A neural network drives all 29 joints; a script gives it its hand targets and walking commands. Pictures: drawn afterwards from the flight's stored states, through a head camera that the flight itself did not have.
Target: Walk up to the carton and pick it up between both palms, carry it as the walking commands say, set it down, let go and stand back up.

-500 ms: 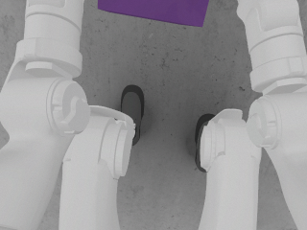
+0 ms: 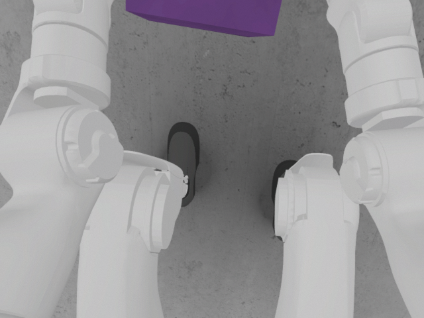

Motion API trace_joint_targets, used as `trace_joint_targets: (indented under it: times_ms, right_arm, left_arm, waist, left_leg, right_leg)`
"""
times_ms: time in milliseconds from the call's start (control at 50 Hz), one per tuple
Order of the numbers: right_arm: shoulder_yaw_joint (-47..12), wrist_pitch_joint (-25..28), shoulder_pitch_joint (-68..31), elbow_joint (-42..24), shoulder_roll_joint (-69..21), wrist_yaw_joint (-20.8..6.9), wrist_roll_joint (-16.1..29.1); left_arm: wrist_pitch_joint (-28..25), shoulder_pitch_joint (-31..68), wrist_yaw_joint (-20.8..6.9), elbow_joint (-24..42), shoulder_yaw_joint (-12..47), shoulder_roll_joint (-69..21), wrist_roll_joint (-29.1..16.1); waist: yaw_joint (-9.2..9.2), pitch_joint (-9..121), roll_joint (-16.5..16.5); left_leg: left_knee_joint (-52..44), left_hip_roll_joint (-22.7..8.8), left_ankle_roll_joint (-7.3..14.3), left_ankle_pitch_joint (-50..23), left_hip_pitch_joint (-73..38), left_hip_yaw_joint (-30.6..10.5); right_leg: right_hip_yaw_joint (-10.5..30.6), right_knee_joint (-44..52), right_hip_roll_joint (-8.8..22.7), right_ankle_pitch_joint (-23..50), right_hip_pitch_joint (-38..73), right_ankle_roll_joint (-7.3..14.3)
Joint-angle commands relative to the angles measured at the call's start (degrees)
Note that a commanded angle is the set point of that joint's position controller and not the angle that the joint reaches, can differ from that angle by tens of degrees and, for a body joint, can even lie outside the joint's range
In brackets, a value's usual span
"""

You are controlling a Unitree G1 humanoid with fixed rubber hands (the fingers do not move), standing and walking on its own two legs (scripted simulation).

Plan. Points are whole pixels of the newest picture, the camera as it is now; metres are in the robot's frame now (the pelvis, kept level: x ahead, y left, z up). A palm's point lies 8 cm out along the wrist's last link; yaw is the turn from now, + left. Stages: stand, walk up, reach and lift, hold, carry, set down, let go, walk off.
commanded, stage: set down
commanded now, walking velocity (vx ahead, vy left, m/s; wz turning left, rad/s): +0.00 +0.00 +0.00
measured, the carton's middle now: out of the picture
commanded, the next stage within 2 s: none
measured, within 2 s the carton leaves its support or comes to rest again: rests again in 1.18 s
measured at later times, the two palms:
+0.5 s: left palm out of the picture +0.56 +0.18 -0.20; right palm out of the picture +0.55 -0.11 -0.23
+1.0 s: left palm out of the picture +0.56 +0.19 -0.20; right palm out of the picture +0.55 -0.11 -0.23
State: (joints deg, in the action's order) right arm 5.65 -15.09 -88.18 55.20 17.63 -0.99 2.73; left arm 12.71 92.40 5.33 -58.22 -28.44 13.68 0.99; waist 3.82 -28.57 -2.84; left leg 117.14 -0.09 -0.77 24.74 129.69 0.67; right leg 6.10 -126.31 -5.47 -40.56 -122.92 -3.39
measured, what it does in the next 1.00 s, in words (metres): stands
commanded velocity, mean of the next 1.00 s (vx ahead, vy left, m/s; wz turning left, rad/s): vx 0.00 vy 0.00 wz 0.00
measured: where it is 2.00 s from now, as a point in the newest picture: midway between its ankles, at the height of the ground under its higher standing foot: (234, 195)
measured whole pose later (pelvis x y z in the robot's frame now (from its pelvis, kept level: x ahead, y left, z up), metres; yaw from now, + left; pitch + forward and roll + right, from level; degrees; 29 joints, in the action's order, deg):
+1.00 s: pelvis +0.01 +0.00 +0.00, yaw +0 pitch +38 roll +2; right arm 5.7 -12.0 -88.2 55.2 17.1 -4.0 0.1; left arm 8.1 92.3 1.6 -61.6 -32.5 15.1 3.8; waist 3.8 -28.6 -3.0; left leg 118.4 -0.6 -0.8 25.9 130.4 0.7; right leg 6.0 -127.2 -5.6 -41.3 -123.7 -3.6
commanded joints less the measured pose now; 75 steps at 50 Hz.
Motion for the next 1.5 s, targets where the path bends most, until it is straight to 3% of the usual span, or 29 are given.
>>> trace_joint_targets:
  times_ms: [0, 100, 220, 280, 440, 480, 560, 600, 620, 640, 660, 680, 700, 800, 840, 880, 900, 980, 1000, 1060, 1080, 1100, 1120, 1240, 1260, 1280, 1340, 1360, 1480]
  right_arm:
    - [-17.84, 6.91, -33.97, -13.68, -41.48, -11.14, 1.04]
    - [-18.56, 6.88, -33.84, -14.7, -41.62, -10.9, 0.64]
    - [-15.85, 6.22, -29.88, -9.93, -41.04, -11.15, -1.01]
    - [-15.05, 6.55, -29.25, -10.21, -41.24, -11.47, -1.17]
    - [-14.37, 6.45, -25.61, -8.4, -40.13, -11.41, -2.53]
    - [-15.9, 6.87, -27.57, -10.06, -41.75, -11.33, -1.49]
    - [-14.25, 6.57, -26.8, -7.49, -39.86, -11.06, -3.51]
    - [-14.11, 6.96, -26.38, -9.21, -39.01, -10.59, -3.22]
    - [-13.07, 6.51, -24.51, -6.52, -39.98, -10.96, -3.44]
    - [-12.17, 6.6, -24.01, -5.41, -38.9, -10.88, -3.61]
    - [-13.99, 6.9, -27.62, -9.97, -38.79, -10.96, -2.34]
    - [-13.83, 6.95, -27.55, -10.19, -37.84, -10.86, -2.34]
    - [-11.28, 6.7, -26.72, -6.53, -37.96, -11.19, -3.45]
    - [-11.98, 7.05, -25.5, -7.82, -35.86, -10.43, -3.93]
    - [-12.85, 7.46, -24.43, -7.72, -36.05, -9.87, -3.79]
    - [-11.3, 7.7, -23.91, -7.08, -32.55, -9.31, -4.34]
    - [-10.9, 8.04, -24.25, -7.03, -31.98, -8.94, -3.96]
    - [-9.6, 8.82, -22.23, -7.96, -24.61, -6.99, -4.33]
    - [-8.47, 8.59, -21.46, -5.84, -24.62, -6.97, -4.54]
    - [-9.16, 9.63, -22.9, -7.66, -14.81, -4.66, -3.17]
    - [-8.09, 9.9, -23.86, -7.78, -11.71, -3.42, -3.08]
    - [-6.44, 10.33, -22.45, -8.38, -6.1, -2.08, -4.14]
    - [-5.78, 10.55, -21.46, -7.23, -1.25, -0.8, -3.32]
    - [-7.93, 11.09, -23.71, -3.86, 12.32, 4.33, 0.79]
    - [-8.54, 11.18, -23.55, -2.27, 11.91, 4.49, 1.35]
    - [-8.86, 11.48, -24.7, -4.46, 12.15, 4.5, 3.17]
    - [-14.49, 11.56, -27.26, -3.3, 9.12, 3.67, 6.58]
    - [-16.99, 11.21, -28.67, -2.59, 6.8, 3.03, 8.86]
    - [-16.2, 11.13, -27.21, -2.67, 8.18, 3.96, 11.13]
  left_arm:
    - [1.34, 5.9, -16.38, -10.22, 12.66, -55.66, -1.07]
    - [1.26, 2.41, -16.96, -11.49, 10.76, -55.16, 0.63]
    - [1.12, 1.72, -17.26, -13.01, 11.65, -54.61, 1.09]
    - [1.31, -0.41, -17.74, -13.94, 9.24, -54.45, 2.59]
    - [0.85, 0.12, -17.9, -13.95, 10.21, -51.63, 2.43]
    - [0.17, 2.52, -17.49, -13.13, 10.01, -50.57, 2.64]
    - [0.2, 1.16, -17.82, -15.12, 7.79, -50.63, 3.82]
    - [-0.35, 0.39, -17.65, -13.69, 9.59, -50.29, 2.81]
    - [-0.38, -0.67, -17.73, -13.95, 9.2, -49.41, 3.42]
    - [0.0, -0.38, -17.47, -14.86, 8.7, -49.27, 3.54]
    - [-0.06, 0.71, -17.37, -13.24, 9.16, -48.18, 3.61]
    - [-0.24, 0.76, -17.17, -14.0, 8.94, -48.15, 3.07]
    - [0.18, 0.31, -17.14, -16.15, 6.17, -47.76, 5.26]
    - [-0.65, 1.41, -16.78, -13.68, 8.31, -47.12, 3.64]
    - [-1.2, 0.24, -16.32, -14.24, 7.46, -45.13, 4.14]
    - [-1.77, 1.92, -15.86, -13.11, 8.32, -43.17, 2.61]
    - [-2.22, 0.2, -15.43, -13.39, 7.74, -42.06, 4.09]
    - [-3.38, -1.28, -13.24, -13.6, 5.61, -34.82, 3.36]
    - [-3.63, -2.38, -12.92, -15.04, 5.19, -33.32, 4.65]
    - [-4.48, -0.71, -11.07, -14.87, 6.14, -28.08, 2.32]
    - [-5.08, 0.1, -9.8, -15.53, 4.7, -21.9, 3.08]
    - [-5.63, -0.11, -8.55, -14.8, 5.32, -20.08, 1.51]
    - [-6.52, -0.45, -7.09, -13.85, 4.04, -13.27, 1.49]
    - [-11.55, 7.65, 0.48, -5.82, 7.13, 3.94, -4.68]
    - [-12.38, 8.34, 1.44, -6.01, 5.96, 5.92, -3.9]
    - [-13.06, 7.97, 2.19, -3.49, 6.57, 7.5, -4.27]
    - [-13.06, 7.56, 2.59, -8.98, 8.53, 6.74, -7.22]
    - [-13.12, 8.4, 2.39, -9.06, 8.7, 6.81, -7.99]
    - [-13.59, 7.87, 2.93, -8.37, 5.89, 12.41, -6.62]
  waist:
    - [4.51, 63.24, 14.63]
    - [6.59, 62.5, 14.72]
    - [4.05, 57.31, 13.16]
    - [5.62, 55.15, 12.89]
    - [3.65, 52.79, 12.57]
    - [5.73, 53.72, 14.56]
    - [5.92, 51.15, 14.22]
    - [3.59, 52.75, 13.59]
    - [5.75, 51.39, 12.32]
    - [4.25, 50.43, 13.03]
    - [6.4, 52.83, 12.61]
    - [5.11, 52.1, 13.4]
    - [6.64, 48.32, 12.42]
    - [3.71, 51.5, 13.02]
    - [6.33, 52.13, 14.14]
    - [4.19, 53.2, 13.62]
    - [5.92, 52.61, 11.63]
    - [4.69, 53.58, 14.1]
    - [6.24, 52.58, 11.96]
    - [4.11, 58.15, 12.7]
    - [6.7, 58.78, 13.05]
    - [3.1, 61.11, 12.51]
    - [5.83, 60.99, 11.69]
    - [6.5, 67.6, 10.2]
    - [9.31, 65.95, 9.36]
    - [9.13, 69.31, 9.22]
    - [10.09, 69.95, 12.99]
    - [12.36, 68.01, 14.58]
    - [14.28, 74.88, 15.87]
  left_leg:
    - [2.38, 5.82, 2.07, -21.09, -41.62, -0.28]
    - [3.73, 5.65, 1.83, -21.77, -39.53, 0.83]
    - [2.35, 5.45, 1.69, -20.53, -40.56, -0.21]
    - [2.6, 5.95, 1.73, -18.32, -36.62, 0.96]
    - [2.71, 5.73, 1.44, -19.15, -39.68, -0.37]
    - [3.17, 5.39, 1.78, -19.31, -38.03, -0.14]
    - [3.08, 5.3, 1.46, -18.06, -35.97, 0.19]
    - [3.21, 5.25, 1.33, -19.62, -37.85, -0.1]
    - [3.23, 5.13, 1.43, -19.71, -37.33, 0.25]
    - [2.9, 5.04, 1.61, -19.24, -38.69, -0.64]
    - [3.28, 4.84, 1.5, -19.72, -39.47, -0.33]
    - [3.24, 4.84, 1.61, -19.37, -37.86, 0.04]
    - [2.19, 4.71, 1.8, -17.7, -36.69, -0.15]
    - [2.58, 4.81, 1.23, -19.62, -40.14, -0.65]
    - [3.16, 4.67, 0.85, -20.83, -40.96, 0.17]
    - [3.73, 4.46, 0.65, -21.26, -40.86, -0.93]
    - [3.39, 4.02, 0.58, -20.3, -38.92, -0.28]
    - [3.14, 3.75, 0.26, -21.75, -40.44, -0.37]
    - [2.57, 3.71, 0.35, -22.3, -42.83, -0.55]
    - [3.02, 2.99, -0.18, -23.06, -45.48, -0.93]
    - [3.45, 2.85, -0.24, -24.62, -45.57, -1.11]
    - [2.79, 2.82, -0.64, -23.16, -45.95, -1.26]
    - [3.27, 2.84, -0.6, -24.27, -46.52, -1.11]
    - [4.25, 1.98, -1.13, -31.9, -55.52, -2.45]
    - [3.79, 1.78, -1.19, -33.54, -58.06, -1.76]
    - [3.47, 1.5, -0.78, -31.55, -56.37, -2.06]
    - [4.32, 1.17, 0.02, -32.87, -54.22, -1.74]
    - [2.76, 1.34, 0.35, -29.73, -50.92, -0.77]
    - [2.64, 0.63, 0.96, -33.41, -53.04, -0.43]
  right_leg:
    - [-8.2, 11.49, 0.22, 17.55, 10.8, 2.94]
    - [-6.97, 11.83, 0.18, 18.81, 11.53, 3.18]
    - [-8.43, 11.38, 0.3, 16.21, 7.45, 2.76]
    - [-7.67, 11.32, 0.11, 14.81, 7.2, 3.16]
    - [-8.01, 11.45, -0.44, 14.29, 4.51, 3.13]
    - [-7.05, 10.57, 0.12, 16.05, 6.04, 3.5]
    - [-6.53, 10.49, 0.49, 15.34, 5.34, 3.83]
    - [-7.59, 10.7, 0.19, 16.57, 6.11, 3.32]
    - [-7.05, 10.46, 0.15, 15.82, 5.24, 3.14]
    - [-7.84, 10.6, -0.08, 14.57, 3.38, 3.08]
    - [-7.56, 10.08, -0.07, 15.76, 4.77, 3.17]
    - [-7.41, 10.47, 0.18, 16.53, 5.1, 3.27]
    - [-6.38, 10.92, 0.44, 13.96, 2.31, 3.16]
    - [-8.06, 10.73, 0.07, 14.69, 4.01, 3.18]
    - [-7.22, 11.32, 0.4, 15.5, 5.4, 3.16]
    - [-7.58, 9.87, 0.7, 16.86, 5.05, 3.44]
    - [-6.9, 9.55, 0.77, 17.08, 5.7, 3.01]
    - [-7.39, 10.49, 1.02, 17.7, 6.06, 2.44]
    - [-7.07, 10.95, 0.97, 17.15, 4.18, 2.14]
    - [-7.25, 10.6, 1.63, 18.79, 7.82, 2.39]
    - [-7.03, 10.39, 1.95, 18.47, 7.17, 1.89]
    - [-7.74, 10.5, 2.04, 18.99, 9.75, 2.11]
    - [-7.14, 9.51, 2.53, 19.13, 9.84, 1.93]
    - [-5.75, 7.39, 3.98, 20.45, 7.66, 2.11]
    - [-5.13, 8.36, 4.04, 18.91, 3.41, 2.0]
    - [-5.35, 7.81, 3.73, 19.59, 6.08, 2.68]
    - [-4.62, 7.33, 4.16, 21.62, 7.44, 2.26]
    - [-4.14, 7.71, 4.72, 21.31, 10.22, 2.28]
    - [-4.5, 8.36, 4.2, 24.79, 11.41, 1.68]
